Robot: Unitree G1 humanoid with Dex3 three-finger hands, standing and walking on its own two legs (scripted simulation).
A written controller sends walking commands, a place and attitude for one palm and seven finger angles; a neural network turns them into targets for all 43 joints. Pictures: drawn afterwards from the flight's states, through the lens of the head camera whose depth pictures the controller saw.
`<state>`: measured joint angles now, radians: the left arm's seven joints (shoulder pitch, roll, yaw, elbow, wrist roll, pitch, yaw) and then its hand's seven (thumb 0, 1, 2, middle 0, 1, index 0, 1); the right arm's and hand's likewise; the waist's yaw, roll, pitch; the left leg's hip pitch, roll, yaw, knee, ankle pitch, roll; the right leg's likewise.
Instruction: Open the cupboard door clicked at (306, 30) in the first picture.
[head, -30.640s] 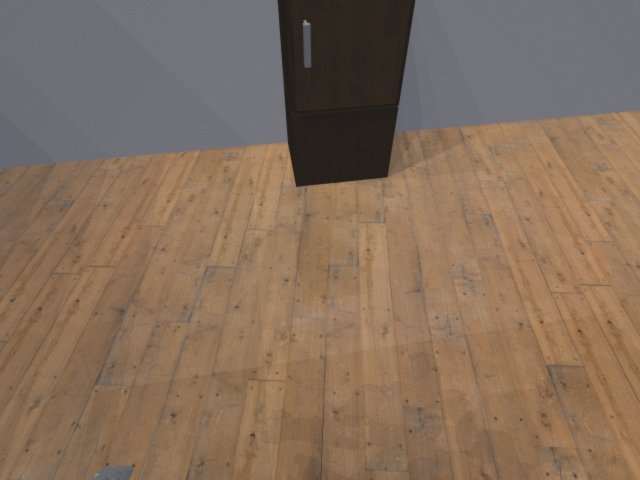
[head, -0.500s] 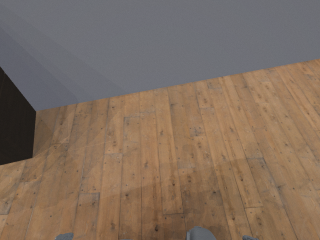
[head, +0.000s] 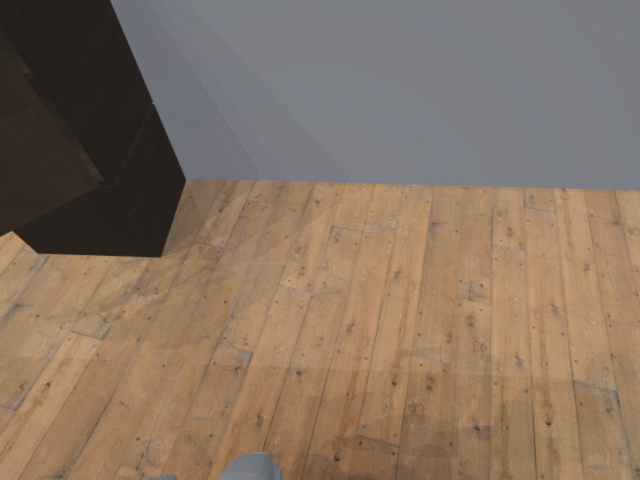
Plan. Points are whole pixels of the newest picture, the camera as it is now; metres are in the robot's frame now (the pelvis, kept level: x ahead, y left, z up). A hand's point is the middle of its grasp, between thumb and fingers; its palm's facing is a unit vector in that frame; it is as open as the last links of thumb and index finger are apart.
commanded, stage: turn to face it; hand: left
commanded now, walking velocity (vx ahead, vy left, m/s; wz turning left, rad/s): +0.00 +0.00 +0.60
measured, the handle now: out of the picture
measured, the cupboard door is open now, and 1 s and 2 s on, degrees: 44 44 44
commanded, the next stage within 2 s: take the last steps up to it in 1.28 s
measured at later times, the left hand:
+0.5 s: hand out of the picture +0.10 +0.23 -0.16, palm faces +0.26 -0.92 -0.28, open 7.4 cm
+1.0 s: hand out of the picture -0.07 +0.19 -0.20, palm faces +0.60 -0.76 -0.24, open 7.4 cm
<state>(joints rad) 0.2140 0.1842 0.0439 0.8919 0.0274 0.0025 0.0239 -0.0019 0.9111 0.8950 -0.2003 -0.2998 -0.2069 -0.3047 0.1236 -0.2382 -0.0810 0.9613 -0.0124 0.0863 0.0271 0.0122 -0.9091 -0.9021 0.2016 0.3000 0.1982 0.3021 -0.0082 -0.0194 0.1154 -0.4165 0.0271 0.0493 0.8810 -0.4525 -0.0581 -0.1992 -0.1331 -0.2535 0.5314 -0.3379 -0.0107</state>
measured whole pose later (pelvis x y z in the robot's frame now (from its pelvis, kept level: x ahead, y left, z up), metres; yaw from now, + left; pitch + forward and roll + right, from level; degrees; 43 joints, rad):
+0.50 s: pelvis +0.03 -0.01 -0.01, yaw +16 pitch +2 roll +1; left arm 0.11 0.23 0.05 0.85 0.01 0.02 0.01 0.00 0.90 0.90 -0.19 -0.30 -0.20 -0.30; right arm 0.18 -0.23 -0.07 0.92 -0.02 0.05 0.00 0.01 -0.90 -0.90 0.21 0.30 0.21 0.30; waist -0.02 0.02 0.09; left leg -0.31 -0.05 -0.12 0.58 -0.30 -0.02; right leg -0.32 -0.03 -0.03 0.60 -0.31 0.06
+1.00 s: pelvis +0.03 +0.01 -0.02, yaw +35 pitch +1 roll +0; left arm 0.27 0.26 0.07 0.96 0.02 0.05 0.02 0.00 0.90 0.90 -0.20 -0.30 -0.20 -0.30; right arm 0.07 -0.22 -0.05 0.91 -0.02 0.03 0.02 0.01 -0.91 -0.90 0.20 0.30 0.20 0.30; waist 0.03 -0.07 0.11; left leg -0.33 -0.01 0.09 0.66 -0.33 0.05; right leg -0.33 -0.15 -0.18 0.91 -0.57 0.05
